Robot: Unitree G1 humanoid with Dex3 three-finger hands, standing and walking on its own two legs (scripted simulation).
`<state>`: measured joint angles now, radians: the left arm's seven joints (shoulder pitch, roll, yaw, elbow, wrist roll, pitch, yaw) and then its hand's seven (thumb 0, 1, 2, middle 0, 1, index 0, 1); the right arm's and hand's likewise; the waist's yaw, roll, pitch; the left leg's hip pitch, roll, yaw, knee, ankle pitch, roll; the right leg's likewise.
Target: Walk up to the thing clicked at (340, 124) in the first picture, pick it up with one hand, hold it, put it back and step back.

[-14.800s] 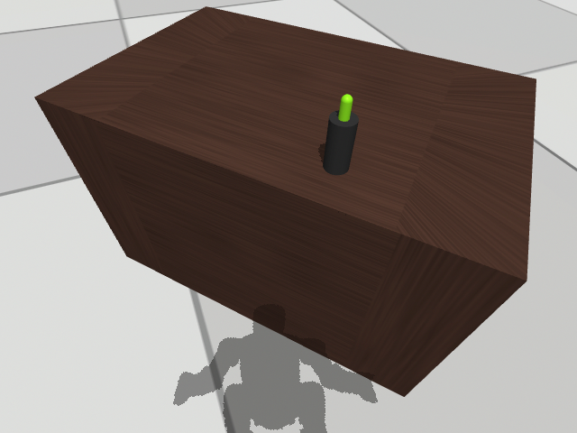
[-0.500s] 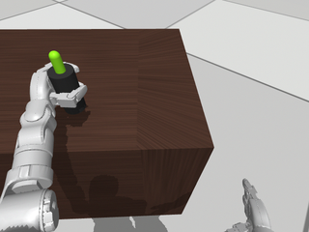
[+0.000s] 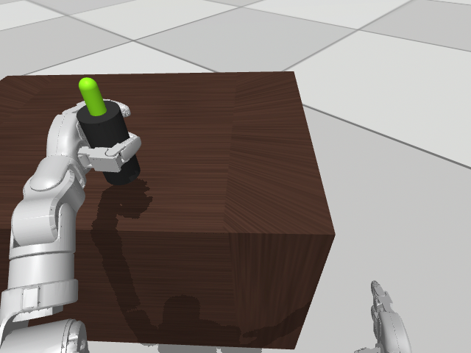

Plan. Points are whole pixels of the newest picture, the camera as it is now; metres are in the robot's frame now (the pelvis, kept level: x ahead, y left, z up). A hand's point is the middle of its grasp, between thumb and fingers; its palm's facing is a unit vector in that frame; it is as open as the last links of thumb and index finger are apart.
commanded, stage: lift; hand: left
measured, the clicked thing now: (106, 132) +0.37 +0.18 +0.24
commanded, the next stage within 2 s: hold in 0.50 s
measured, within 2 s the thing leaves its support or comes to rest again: neither
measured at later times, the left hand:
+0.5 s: hand (101, 132) +0.34 +0.17 +0.26, palm faces +0.07 -1.00 -0.02, open 8.0 cm
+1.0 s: hand (95, 123) +0.33 +0.17 +0.28, palm faces +0.06 -1.00 -0.04, open 8.0 cm
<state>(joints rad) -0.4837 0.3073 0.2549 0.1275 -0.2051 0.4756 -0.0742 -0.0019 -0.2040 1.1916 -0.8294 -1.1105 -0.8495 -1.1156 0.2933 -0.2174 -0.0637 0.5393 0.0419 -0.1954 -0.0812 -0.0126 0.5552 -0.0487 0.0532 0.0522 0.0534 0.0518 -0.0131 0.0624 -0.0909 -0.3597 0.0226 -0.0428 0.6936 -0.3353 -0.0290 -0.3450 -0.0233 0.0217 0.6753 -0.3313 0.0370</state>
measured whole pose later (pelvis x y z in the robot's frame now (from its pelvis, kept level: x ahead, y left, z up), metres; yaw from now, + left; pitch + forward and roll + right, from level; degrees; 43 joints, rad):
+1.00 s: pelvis +0.00 +0.00 +0.00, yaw +0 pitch -1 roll +0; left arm -0.50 0.32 0.30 -0.15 -0.25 0.76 -0.08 0.00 -0.20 1.19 -0.83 -1.11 -0.85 -1.12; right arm 0.24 -0.22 -0.08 0.69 0.05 -0.34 -0.10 -0.01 0.54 -0.06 0.05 0.05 0.05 0.05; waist 0.02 0.08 -0.10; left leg -0.32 0.01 -0.05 0.66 -0.32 -0.03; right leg -0.31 -0.03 0.02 0.65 -0.32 0.04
